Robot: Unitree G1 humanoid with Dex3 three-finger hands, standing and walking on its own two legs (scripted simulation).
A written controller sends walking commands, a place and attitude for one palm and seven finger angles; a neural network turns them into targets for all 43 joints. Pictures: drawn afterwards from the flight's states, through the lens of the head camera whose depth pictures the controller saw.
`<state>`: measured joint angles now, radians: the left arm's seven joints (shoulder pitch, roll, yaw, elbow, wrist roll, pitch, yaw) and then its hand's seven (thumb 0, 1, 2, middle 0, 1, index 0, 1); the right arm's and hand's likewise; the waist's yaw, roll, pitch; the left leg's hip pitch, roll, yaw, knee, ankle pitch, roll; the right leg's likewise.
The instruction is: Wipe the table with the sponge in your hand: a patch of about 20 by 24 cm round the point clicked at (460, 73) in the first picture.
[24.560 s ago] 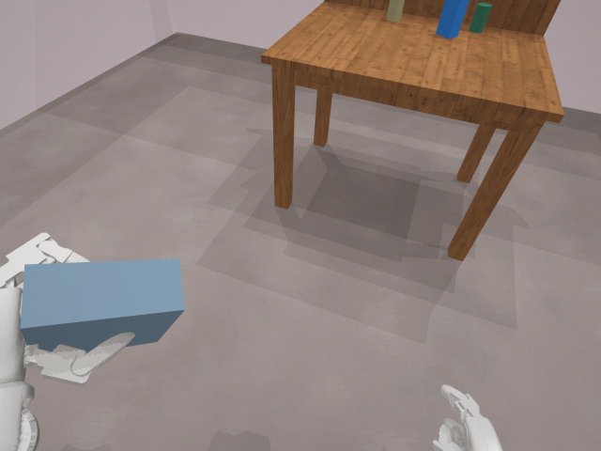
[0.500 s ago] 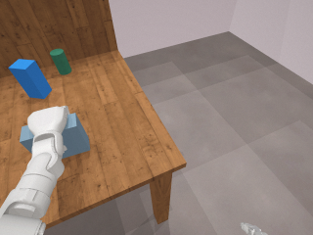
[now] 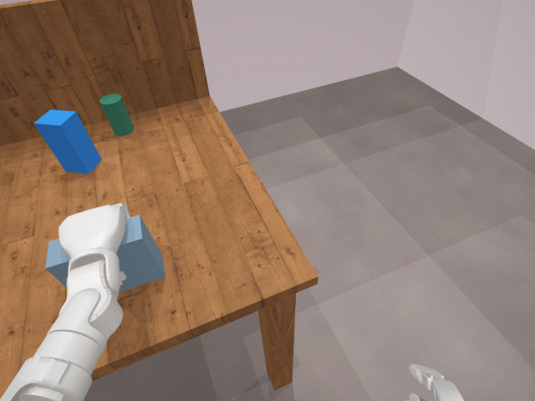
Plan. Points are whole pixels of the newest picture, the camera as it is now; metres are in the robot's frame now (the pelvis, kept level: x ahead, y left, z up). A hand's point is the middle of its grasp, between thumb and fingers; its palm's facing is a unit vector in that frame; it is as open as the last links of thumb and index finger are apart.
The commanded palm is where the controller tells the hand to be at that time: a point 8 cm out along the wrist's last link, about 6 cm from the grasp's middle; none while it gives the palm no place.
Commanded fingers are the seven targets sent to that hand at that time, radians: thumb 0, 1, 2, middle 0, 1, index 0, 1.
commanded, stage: wipe back along the middle lane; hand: left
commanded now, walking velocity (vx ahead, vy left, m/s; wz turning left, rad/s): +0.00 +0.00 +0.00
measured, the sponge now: (116, 267) +0.32 +0.29 +0.01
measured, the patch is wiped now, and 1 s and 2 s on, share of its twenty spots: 0.80 0.85 0.95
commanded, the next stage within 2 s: slide across to the third lane in 0.48 s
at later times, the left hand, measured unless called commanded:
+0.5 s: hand (112, 274) +0.28 +0.26 +0.06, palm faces +0.04 -0.06 -1.00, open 9.3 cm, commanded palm +0.23 +0.25 +0.08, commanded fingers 0.00 0.10 1.30 -1.20 -1.60 -1.20 -1.60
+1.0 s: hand (125, 284) +0.27 +0.24 +0.05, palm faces -0.01 -0.05 -1.00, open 9.3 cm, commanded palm +0.25 +0.20 +0.09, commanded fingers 0.00 0.10 1.30 -1.20 -1.60 -1.20 -1.60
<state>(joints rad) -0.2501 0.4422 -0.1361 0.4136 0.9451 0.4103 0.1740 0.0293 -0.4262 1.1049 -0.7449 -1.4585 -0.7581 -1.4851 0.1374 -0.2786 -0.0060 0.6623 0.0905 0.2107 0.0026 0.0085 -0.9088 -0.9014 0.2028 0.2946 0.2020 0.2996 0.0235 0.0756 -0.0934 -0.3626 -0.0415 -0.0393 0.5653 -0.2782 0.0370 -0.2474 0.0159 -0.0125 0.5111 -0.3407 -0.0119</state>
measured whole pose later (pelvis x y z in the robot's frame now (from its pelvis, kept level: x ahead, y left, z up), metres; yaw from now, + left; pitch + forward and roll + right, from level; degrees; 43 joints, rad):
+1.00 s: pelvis -0.02 -0.01 +0.00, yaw +0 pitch +0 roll +0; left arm -0.10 0.36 -0.25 0.20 0.96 0.51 0.15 0.02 -0.44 1.09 -0.75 -1.46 -0.79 -1.45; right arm 0.07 -0.26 0.00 0.67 0.08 0.17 0.00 0.01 -0.91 -0.90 0.20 0.29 0.20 0.30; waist 0.07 0.10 -0.07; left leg -0.29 -0.04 -0.04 0.55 -0.26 0.02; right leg -0.20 0.02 -0.02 0.54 -0.35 -0.03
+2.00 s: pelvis -0.04 -0.04 -0.01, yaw +1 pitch +5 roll +0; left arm -0.57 0.33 -0.20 0.79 0.96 0.39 0.18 0.00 -0.54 1.16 -0.83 -1.40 -0.87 -1.36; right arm 0.16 -0.27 -0.01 0.74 0.08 0.19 -0.03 0.01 -0.91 -0.90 0.20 0.29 0.20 0.30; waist 0.01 0.07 -0.11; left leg -0.46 -0.01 -0.07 0.62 -0.25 0.00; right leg -0.38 0.05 -0.04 0.64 -0.35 -0.07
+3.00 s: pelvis -0.04 -0.02 -0.02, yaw -2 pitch +15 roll -2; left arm -0.97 0.52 -0.07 1.25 1.03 0.27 0.21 0.02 -0.55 1.18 -0.84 -1.40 -0.87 -1.38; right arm 0.28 -0.27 -0.01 0.76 0.06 0.14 0.01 0.00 -0.91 -0.90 0.20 0.29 0.20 0.30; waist -0.11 0.06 -0.14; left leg -0.71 0.01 -0.05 0.73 -0.28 0.00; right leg -0.60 0.07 -0.03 0.67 -0.34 -0.04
